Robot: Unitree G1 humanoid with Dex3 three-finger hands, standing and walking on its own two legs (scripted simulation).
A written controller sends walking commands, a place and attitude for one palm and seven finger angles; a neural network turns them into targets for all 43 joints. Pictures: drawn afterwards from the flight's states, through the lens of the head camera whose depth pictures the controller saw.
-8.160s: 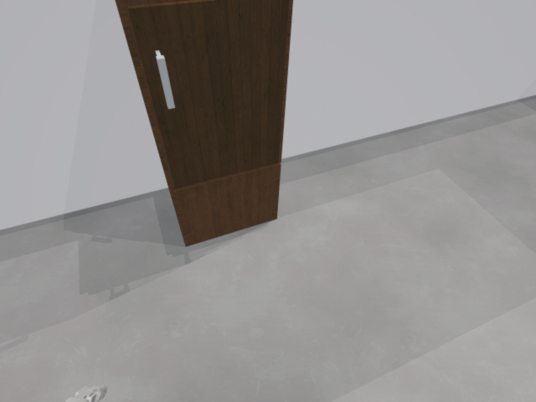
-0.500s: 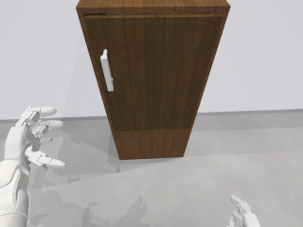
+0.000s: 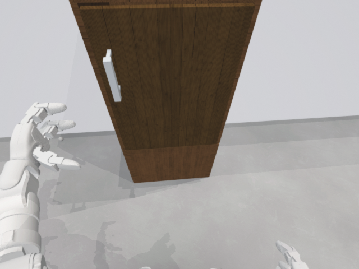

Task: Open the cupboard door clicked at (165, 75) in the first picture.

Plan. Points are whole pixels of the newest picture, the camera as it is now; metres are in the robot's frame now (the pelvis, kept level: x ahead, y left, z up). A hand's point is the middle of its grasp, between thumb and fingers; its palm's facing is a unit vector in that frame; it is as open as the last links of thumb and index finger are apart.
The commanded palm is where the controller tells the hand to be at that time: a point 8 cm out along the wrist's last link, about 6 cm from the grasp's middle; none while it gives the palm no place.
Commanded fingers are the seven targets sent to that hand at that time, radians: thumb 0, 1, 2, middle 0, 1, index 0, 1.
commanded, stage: move the hooked fingers beside the handle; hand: left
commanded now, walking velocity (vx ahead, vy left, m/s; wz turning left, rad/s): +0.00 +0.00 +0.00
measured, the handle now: (113, 76) +0.59 +0.21 +0.07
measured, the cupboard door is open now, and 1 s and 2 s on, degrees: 0 0 0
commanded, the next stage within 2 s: slide the fingers in behind the handle in 1.98 s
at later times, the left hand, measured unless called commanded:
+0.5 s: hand (68, 117) +0.43 +0.28 +0.08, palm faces +0.12 -0.99 +0.01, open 14.0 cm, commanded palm +0.40 +0.33 +0.07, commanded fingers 0.00 -0.50 0.30 -0.30 -1.20 -0.30 -1.20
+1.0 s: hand (85, 96) +0.50 +0.26 +0.08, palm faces +0.12 -0.99 +0.01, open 14.0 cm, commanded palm +0.48 +0.31 +0.07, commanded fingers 0.00 -0.50 0.30 -0.30 -1.20 -0.30 -1.20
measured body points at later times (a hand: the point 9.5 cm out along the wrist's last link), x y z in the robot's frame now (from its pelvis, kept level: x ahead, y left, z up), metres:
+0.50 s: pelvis +0.00 +0.02 -0.01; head +0.08 +0.03 +0.44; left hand +0.41 +0.33 +0.08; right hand +0.08 -0.25 -0.11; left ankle +0.00 +0.11 -0.71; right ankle +0.01 -0.10 -0.71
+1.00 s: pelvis +0.00 +0.02 -0.02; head +0.11 +0.04 +0.42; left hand +0.49 +0.32 +0.08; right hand -0.01 -0.25 -0.12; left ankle +0.00 +0.11 -0.71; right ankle +0.01 -0.10 -0.71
